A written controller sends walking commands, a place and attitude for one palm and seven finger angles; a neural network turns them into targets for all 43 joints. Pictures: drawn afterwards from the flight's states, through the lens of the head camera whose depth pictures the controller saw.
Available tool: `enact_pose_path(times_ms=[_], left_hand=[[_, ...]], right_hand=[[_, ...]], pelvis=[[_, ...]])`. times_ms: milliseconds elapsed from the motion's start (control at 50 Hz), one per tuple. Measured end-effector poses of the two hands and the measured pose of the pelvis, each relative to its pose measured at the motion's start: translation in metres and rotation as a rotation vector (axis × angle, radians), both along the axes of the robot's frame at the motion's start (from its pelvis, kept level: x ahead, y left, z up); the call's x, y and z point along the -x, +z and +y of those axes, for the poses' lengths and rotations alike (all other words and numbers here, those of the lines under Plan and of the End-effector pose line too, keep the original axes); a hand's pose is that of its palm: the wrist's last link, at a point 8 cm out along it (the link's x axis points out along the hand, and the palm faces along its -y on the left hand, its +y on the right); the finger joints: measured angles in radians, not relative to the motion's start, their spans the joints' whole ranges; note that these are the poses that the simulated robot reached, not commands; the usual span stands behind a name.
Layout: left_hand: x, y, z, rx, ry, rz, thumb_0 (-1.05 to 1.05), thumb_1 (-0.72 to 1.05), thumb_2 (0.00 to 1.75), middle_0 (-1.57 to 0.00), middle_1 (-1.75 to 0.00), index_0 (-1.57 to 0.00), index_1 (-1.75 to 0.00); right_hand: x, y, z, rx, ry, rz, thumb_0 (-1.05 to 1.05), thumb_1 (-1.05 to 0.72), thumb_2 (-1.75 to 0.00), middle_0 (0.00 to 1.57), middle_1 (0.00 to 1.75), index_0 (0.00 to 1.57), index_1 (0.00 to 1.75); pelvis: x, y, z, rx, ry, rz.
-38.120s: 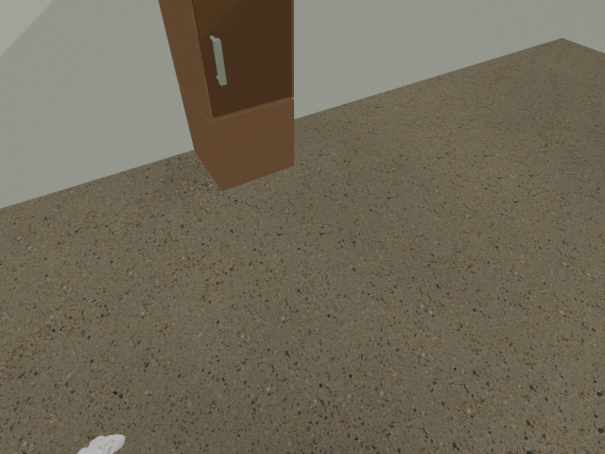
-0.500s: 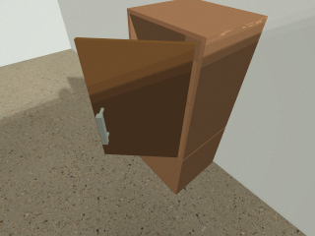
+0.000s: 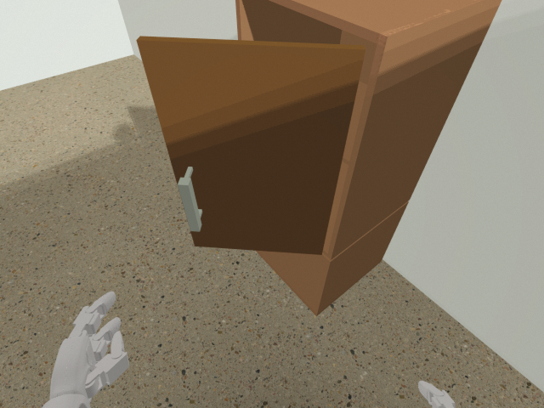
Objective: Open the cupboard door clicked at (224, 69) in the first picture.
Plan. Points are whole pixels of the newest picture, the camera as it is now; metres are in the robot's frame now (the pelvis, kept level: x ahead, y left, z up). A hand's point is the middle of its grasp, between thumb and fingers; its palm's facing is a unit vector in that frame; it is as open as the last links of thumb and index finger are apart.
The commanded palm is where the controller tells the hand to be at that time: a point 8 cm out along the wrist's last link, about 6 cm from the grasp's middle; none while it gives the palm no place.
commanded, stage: raise the hand with hooked fingers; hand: left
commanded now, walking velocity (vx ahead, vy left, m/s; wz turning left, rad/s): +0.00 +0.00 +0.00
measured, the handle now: (192, 199) +0.58 +0.22 -0.10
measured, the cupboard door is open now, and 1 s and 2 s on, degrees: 47 47 47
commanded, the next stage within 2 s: move the hooked fingers beside the handle in 1.92 s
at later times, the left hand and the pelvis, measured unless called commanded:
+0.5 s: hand (138, 356) +0.21 +0.22 -0.07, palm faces -0.07 -1.00 -0.06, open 10.1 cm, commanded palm +0.18 +0.28 -0.06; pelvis +0.01 -0.01 -0.11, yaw +0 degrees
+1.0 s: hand (117, 344) +0.23 +0.26 -0.06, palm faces -0.02 -1.00 -0.07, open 13.0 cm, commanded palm +0.21 +0.31 -0.06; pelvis -0.01 +0.00 -0.11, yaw +0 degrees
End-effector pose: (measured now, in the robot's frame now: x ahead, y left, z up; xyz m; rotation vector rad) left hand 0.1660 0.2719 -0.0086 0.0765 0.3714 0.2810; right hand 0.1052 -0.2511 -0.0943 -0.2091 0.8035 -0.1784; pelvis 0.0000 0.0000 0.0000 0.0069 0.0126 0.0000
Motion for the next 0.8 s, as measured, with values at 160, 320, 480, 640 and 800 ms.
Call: enact_pose_path(times_ms=[160, 320, 480, 640, 800], left_hand=[[-0.002, -0.046, -0.017, 0.050, -0.260, -0.307, 0.01, 0.71, 0.81, -0.21, -0.43, -0.22, -0.43], [0.012, -0.073, -0.001, 0.056, -0.238, -0.314, 0.02, 0.52, 0.74, -0.23, -0.55, -0.24, -0.55], [-0.027, -0.050, 0.006, 0.027, -0.337, -0.280, 0.01, 0.33, 0.66, -0.24, -0.67, -0.24, -0.67], [-0.035, -0.057, 0.020, 0.052, -0.289, -0.246, 0.01, 0.15, 0.58, -0.26, -0.79, -0.26, -0.79], [-0.035, -0.061, 0.024, 0.035, -0.316, -0.296, 0.01, -0.04, 0.50, -0.27, -0.91, -0.27, -0.91]], right_hand=[[-0.084, -0.012, 0.006, 0.032, 0.169, -0.267, 0.01, -0.90, -0.90, 0.20, 0.30, 0.21, 0.30], [-0.131, -0.054, 0.013, 0.073, 0.245, -0.263, 0.01, -0.90, -0.90, 0.20, 0.30, 0.21, 0.30], [-0.119, -0.081, 0.032, -0.013, 0.192, -0.164, 0.01, -0.90, -0.90, 0.20, 0.30, 0.21, 0.30], [-0.085, -0.083, 0.018, 0.015, 0.115, -0.100, 0.01, -0.90, -0.90, 0.20, 0.30, 0.21, 0.30], [-0.066, -0.078, 0.003, 0.082, 0.110, -0.083, 0.01, -0.90, -0.90, 0.20, 0.30, 0.21, 0.30]], pelvis=[[0.004, -0.063, -0.008, -0.002, -0.007, 0.208], [-0.005, -0.110, -0.012, 0.050, 0.012, 0.277], [-0.008, -0.107, -0.009, 0.072, 0.021, 0.328], [-0.006, -0.105, -0.005, 0.060, 0.004, 0.347], [0.003, -0.109, 0.000, 0.072, 0.010, 0.335]])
